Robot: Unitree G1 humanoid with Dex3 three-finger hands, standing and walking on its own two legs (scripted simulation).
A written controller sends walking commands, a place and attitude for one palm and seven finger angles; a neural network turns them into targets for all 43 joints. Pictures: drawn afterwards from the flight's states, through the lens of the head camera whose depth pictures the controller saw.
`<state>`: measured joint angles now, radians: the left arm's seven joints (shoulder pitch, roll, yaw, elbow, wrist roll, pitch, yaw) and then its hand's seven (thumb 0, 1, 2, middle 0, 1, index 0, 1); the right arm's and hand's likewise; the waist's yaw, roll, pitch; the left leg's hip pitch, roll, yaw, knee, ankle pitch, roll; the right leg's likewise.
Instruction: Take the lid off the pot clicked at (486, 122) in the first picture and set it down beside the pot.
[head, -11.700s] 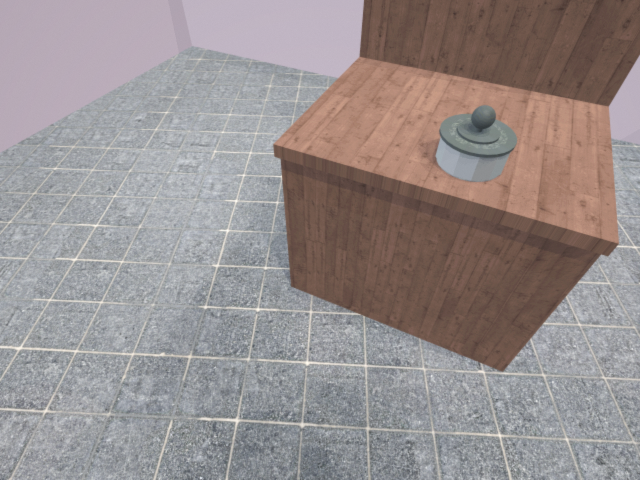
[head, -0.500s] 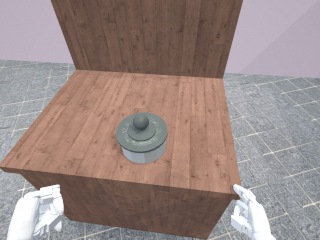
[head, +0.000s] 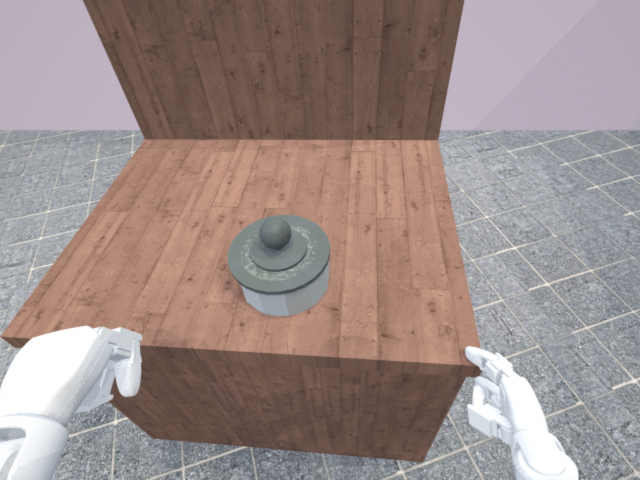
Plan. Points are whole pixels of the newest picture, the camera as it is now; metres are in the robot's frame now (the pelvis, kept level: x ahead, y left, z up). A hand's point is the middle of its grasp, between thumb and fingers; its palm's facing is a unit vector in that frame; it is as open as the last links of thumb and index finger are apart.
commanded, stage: reach forward and open the fingers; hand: left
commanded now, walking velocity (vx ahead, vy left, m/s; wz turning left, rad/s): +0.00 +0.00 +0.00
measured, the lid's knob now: (275, 233) +0.47 +0.13 +0.03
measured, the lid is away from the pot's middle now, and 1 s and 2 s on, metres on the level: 0.00 0.00 0.00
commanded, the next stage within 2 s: move the open hand above the knob in 0.84 s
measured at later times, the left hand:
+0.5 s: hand (99, 365) +0.21 +0.27 +0.09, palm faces -0.20 -0.11 -0.97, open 7.6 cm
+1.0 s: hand (111, 297) +0.27 +0.27 +0.12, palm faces -0.12 -0.10 -0.99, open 10.5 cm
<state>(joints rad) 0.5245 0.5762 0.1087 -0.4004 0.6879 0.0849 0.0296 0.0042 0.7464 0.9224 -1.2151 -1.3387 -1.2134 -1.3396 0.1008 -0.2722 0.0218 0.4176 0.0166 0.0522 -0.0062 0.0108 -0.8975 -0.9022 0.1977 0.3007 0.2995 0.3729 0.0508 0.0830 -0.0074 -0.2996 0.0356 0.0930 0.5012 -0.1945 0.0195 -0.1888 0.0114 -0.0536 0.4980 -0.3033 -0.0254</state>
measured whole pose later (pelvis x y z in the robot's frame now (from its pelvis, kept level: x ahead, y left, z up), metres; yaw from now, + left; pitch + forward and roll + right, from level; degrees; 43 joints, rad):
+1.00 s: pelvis -0.02 +0.02 +0.01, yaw +3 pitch -2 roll -1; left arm -0.12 0.62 -0.03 -0.02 0.78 0.08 -0.25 0.00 -0.33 1.40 -0.81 -0.08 -0.81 -0.08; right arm 0.05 -0.30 0.00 0.47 0.06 0.08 0.00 0.01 -0.90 -0.90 0.20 0.30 0.17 0.30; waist 0.03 0.10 0.01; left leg -0.26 -0.01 0.06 0.40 -0.11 0.05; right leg -0.14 -0.02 -0.09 0.40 -0.23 0.00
